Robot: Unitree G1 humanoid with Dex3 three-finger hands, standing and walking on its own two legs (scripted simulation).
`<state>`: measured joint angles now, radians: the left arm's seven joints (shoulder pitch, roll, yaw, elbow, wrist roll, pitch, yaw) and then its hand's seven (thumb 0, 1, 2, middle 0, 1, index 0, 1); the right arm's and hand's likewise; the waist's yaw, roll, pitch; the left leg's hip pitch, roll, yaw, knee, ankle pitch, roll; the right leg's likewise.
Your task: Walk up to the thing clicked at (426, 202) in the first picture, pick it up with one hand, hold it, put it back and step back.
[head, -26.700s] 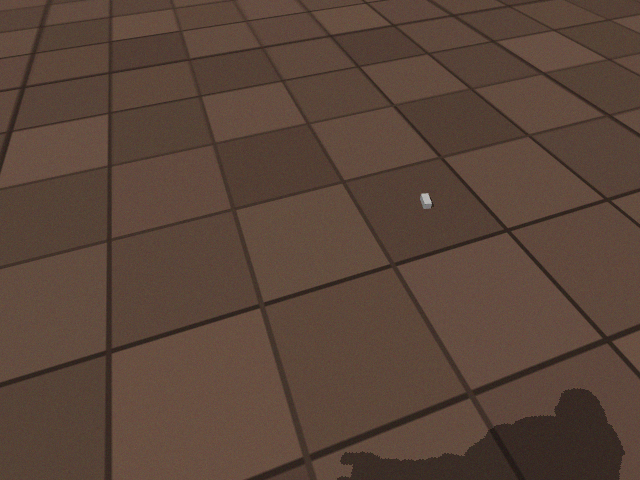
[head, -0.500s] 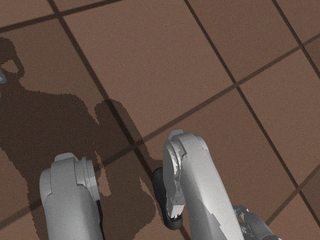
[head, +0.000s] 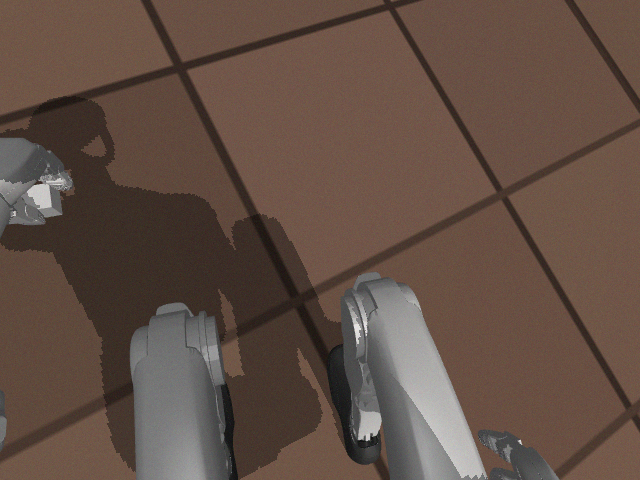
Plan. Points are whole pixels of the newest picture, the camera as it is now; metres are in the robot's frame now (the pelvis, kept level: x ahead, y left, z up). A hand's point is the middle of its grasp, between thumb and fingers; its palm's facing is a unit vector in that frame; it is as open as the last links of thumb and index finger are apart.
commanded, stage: lift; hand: left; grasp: from above
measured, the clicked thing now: (26, 203) +0.47 +0.33 -0.17
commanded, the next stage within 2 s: hold in 1.30 s
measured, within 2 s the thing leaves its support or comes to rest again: neither
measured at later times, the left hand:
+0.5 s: hand out of the picture +0.38 +0.30 +0.08, palm faces -0.43 -0.09 -0.90, open 5.4 cm
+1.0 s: hand out of the picture +0.35 +0.27 +0.23, palm faces -0.44 -0.07 -0.89, open 5.3 cm
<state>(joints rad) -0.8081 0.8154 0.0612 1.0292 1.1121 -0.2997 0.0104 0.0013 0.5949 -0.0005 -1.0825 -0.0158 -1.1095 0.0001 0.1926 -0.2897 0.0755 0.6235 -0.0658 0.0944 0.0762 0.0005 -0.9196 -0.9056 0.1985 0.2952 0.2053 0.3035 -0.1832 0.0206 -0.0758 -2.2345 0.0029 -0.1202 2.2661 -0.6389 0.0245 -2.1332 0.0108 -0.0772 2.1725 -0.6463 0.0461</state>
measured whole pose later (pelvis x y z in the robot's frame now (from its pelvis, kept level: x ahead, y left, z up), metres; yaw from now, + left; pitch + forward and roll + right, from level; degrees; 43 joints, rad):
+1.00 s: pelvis +0.04 +0.00 +0.30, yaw +6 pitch +16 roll -3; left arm -0.34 0.48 -0.14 0.79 1.04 -0.15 0.10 -0.03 0.66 0.01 -1.01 -0.12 -1.13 -0.10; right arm 0.24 -0.25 -0.02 0.72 0.04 -0.01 -0.06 0.01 -0.92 -0.91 0.20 0.30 0.20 0.30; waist -0.06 0.04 -0.14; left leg -0.99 0.03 -0.02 1.19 -0.47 0.01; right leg -0.96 0.01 0.00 1.13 -0.45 0.03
